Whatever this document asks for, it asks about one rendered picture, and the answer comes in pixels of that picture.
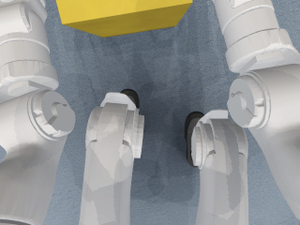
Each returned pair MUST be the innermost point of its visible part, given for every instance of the left robot forearm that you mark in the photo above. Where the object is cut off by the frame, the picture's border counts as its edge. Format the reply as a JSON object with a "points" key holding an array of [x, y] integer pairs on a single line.
{"points": [[25, 62]]}

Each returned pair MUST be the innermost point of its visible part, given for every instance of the carton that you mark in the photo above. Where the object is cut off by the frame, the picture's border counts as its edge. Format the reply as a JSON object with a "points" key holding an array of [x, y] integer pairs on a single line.
{"points": [[111, 18]]}

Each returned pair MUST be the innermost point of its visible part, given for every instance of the robot right upper arm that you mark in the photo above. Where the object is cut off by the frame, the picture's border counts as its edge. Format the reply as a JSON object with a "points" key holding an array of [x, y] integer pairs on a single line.
{"points": [[267, 102]]}

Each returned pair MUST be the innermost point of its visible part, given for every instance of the left robot foot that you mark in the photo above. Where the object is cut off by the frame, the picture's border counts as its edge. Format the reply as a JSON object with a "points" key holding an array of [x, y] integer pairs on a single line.
{"points": [[133, 96]]}

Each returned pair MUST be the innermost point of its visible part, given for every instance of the right robot shin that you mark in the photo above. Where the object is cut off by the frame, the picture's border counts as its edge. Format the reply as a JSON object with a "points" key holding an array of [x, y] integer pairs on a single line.
{"points": [[240, 133]]}

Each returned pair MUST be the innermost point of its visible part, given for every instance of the right robot forearm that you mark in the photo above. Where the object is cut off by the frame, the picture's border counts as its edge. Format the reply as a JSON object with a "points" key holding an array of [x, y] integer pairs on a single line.
{"points": [[252, 35]]}

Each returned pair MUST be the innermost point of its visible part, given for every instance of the robot left upper arm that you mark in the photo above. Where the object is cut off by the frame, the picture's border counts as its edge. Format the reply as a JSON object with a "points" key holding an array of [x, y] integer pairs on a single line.
{"points": [[33, 130]]}

